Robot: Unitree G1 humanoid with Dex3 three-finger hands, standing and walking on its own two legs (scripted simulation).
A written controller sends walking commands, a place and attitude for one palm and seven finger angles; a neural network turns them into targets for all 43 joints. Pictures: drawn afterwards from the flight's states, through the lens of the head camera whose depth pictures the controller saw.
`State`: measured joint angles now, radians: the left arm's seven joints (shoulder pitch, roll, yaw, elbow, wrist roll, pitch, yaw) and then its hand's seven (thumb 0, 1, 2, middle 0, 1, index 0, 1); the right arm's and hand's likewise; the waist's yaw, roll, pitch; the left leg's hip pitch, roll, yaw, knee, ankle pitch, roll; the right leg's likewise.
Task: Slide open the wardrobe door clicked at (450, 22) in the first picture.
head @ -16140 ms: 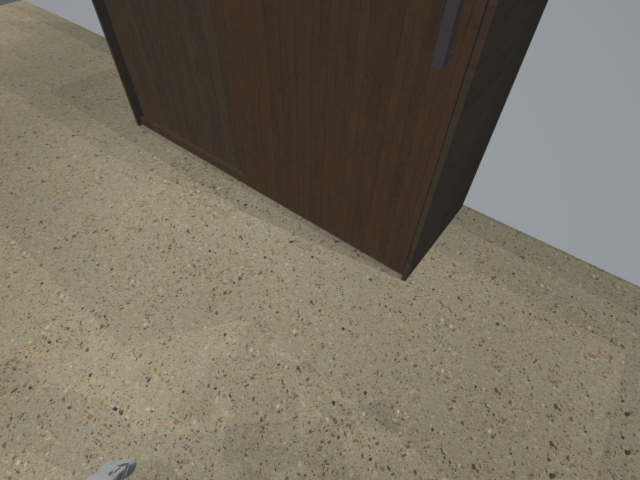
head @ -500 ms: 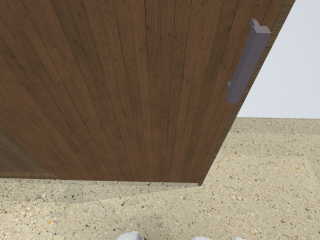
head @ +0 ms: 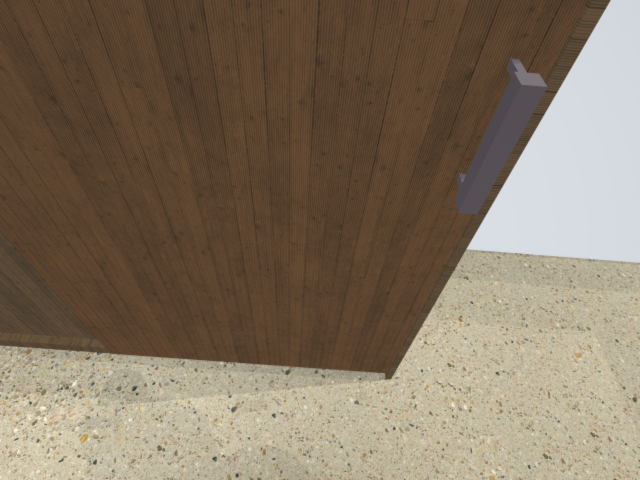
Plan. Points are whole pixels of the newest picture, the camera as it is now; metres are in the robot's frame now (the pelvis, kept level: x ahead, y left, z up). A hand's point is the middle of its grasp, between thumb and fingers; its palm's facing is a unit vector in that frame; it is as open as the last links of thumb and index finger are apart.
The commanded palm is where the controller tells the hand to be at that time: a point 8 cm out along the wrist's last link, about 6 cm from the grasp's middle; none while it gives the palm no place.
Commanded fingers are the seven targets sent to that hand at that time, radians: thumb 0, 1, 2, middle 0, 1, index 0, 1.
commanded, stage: come to a stop and stand still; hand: right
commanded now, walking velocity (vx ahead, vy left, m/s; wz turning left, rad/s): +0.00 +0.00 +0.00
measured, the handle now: (488, 141) +0.50 -0.17 +0.18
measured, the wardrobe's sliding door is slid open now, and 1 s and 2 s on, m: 0.00 0.00 0.00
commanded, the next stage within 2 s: look again from close up in 0.54 s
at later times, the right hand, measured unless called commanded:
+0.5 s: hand out of the picture +0.03 -0.19 -0.17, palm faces +0.00 +0.98 -0.21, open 7.3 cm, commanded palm none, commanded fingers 0.00 -0.90 -0.90 0.20 0.30 0.20 0.30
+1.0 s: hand out of the picture +0.02 -0.20 -0.17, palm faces -0.01 +0.98 -0.19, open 7.3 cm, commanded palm none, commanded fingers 0.00 -0.90 -0.90 0.20 0.30 0.20 0.30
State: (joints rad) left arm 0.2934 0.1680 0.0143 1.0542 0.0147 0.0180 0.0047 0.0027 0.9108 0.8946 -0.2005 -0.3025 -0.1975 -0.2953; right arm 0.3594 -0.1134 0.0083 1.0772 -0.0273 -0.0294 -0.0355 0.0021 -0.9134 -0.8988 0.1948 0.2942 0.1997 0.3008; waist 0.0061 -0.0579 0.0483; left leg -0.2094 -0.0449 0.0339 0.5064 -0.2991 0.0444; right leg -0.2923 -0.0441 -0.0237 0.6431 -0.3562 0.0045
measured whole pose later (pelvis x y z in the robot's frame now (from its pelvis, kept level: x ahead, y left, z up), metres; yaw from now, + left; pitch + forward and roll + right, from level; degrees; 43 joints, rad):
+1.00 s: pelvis +0.01 -0.02 +0.01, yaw +0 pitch -1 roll +0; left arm 0.24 0.16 -0.02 1.12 0.01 -0.02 0.03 0.00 0.90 0.89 -0.20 -0.30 -0.20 -0.30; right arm 0.28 -0.18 0.02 1.09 -0.02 -0.01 -0.03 0.00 -0.91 -0.90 0.20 0.29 0.20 0.30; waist 0.00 0.03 0.03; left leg -0.15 -0.01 0.01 0.45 -0.28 0.01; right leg -0.15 0.02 -0.08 0.44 -0.28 -0.04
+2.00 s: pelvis -0.05 +0.02 -0.07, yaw -4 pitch +7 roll +1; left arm 0.21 0.30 0.02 0.56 -0.03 -0.33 0.06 0.01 0.90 0.90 -0.20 -0.30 -0.20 -0.30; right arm 0.42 -0.28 -0.32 0.00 0.35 -0.34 0.35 0.01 -0.47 -0.71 0.23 0.57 0.23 0.58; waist -0.06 0.01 -0.08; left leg -0.68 -0.03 0.13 1.02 -0.48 0.08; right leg -0.72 -0.02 0.03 1.06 -0.47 0.01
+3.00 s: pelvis -0.03 -0.02 +0.00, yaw -3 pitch -4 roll +1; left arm 0.17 0.23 -0.11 0.65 -0.07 -0.21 0.12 0.01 0.90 0.89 -0.21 -0.30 -0.20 -0.30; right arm -0.11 -0.49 -0.42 -0.02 0.35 0.23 0.40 -0.01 0.49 -0.30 0.30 1.19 0.30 1.20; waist -0.07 -0.03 0.00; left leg -0.15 -0.01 0.07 0.46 -0.24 0.02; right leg -0.19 0.03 -0.01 0.50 -0.25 -0.04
